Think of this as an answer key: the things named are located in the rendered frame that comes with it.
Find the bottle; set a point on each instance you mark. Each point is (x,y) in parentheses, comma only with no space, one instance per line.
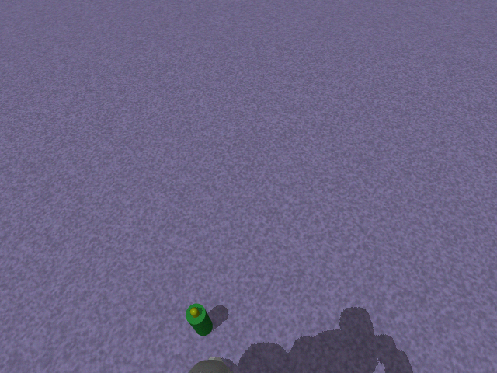
(198,318)

